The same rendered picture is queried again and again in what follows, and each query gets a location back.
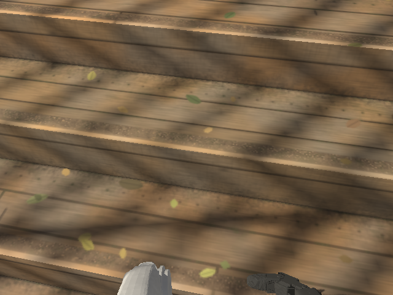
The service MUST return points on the right robot hand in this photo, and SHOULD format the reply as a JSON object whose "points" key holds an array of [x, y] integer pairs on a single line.
{"points": [[281, 284]]}

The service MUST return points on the left robot thigh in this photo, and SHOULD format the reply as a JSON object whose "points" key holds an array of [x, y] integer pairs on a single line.
{"points": [[146, 280]]}

